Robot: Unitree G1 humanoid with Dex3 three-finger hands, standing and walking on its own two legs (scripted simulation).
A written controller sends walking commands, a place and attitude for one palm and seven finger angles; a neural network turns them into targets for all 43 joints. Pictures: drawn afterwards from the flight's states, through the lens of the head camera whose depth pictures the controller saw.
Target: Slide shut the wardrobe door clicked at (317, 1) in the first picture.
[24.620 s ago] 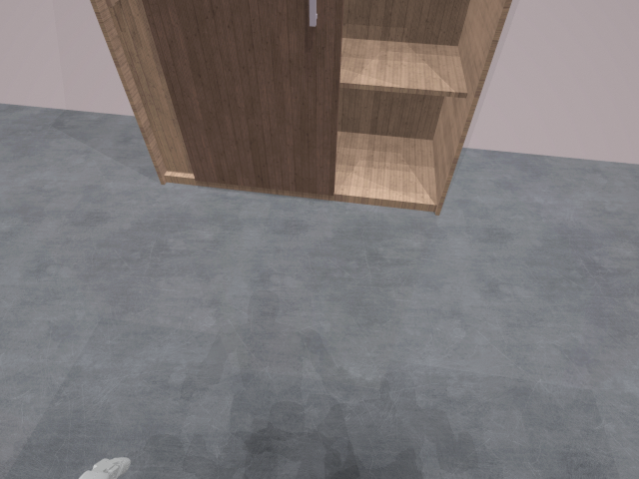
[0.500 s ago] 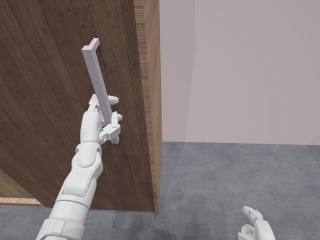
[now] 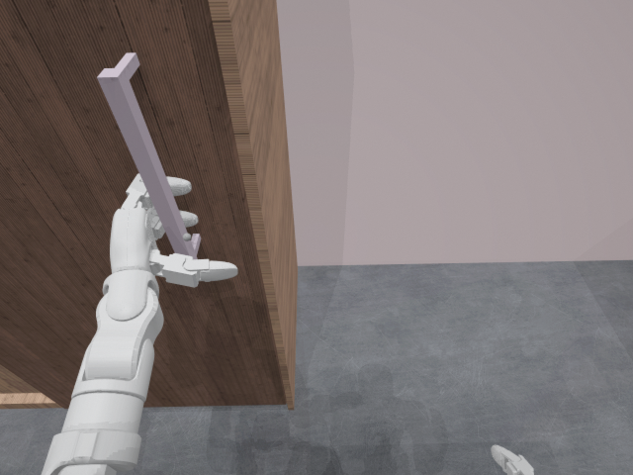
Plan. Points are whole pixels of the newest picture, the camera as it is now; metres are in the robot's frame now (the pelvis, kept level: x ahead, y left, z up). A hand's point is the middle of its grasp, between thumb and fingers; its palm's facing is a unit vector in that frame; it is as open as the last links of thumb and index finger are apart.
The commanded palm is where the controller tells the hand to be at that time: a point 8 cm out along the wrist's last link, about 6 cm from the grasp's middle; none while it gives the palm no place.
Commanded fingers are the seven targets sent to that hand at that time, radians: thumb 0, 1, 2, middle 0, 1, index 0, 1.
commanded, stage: loosen the grip on the handle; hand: left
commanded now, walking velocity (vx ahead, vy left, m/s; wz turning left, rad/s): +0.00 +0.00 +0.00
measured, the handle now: (165, 181) +0.41 +0.21 +0.18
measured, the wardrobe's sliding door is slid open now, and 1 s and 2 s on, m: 0.00 0.00 0.00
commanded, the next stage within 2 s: slip the hand off the handle in 0.16 s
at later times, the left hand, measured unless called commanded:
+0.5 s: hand (170, 240) +0.36 +0.20 +0.12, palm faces +0.26 -0.95 -0.14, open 14.7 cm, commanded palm +0.33 +0.26 +0.13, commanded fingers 0.00 -0.55 0.20 -0.25 -1.15 -0.25 -1.15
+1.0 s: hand (122, 248) +0.35 +0.26 +0.12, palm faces +0.24 -0.96 -0.14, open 14.7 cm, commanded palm +0.30 +0.30 +0.13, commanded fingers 0.00 -0.55 0.20 -0.25 -1.15 -0.25 -1.15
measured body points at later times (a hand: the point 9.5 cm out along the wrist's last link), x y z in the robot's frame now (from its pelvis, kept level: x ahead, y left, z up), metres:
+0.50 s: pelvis -0.01 +0.00 +0.00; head +0.01 -0.01 +0.45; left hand +0.34 +0.25 +0.13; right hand +0.13 -0.24 -0.11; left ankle +0.00 +0.13 -0.73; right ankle +0.00 -0.08 -0.73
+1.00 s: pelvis +0.00 +0.03 +0.00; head +0.01 +0.02 +0.45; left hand +0.33 +0.31 +0.13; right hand +0.12 -0.23 -0.11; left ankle +0.00 +0.13 -0.73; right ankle +0.00 -0.08 -0.73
